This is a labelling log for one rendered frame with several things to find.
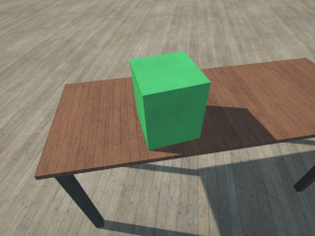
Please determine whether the carton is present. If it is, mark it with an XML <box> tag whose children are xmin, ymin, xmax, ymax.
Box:
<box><xmin>129</xmin><ymin>51</ymin><xmax>211</xmax><ymax>150</ymax></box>

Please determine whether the table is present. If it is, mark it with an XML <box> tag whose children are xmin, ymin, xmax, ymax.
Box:
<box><xmin>33</xmin><ymin>57</ymin><xmax>315</xmax><ymax>228</ymax></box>

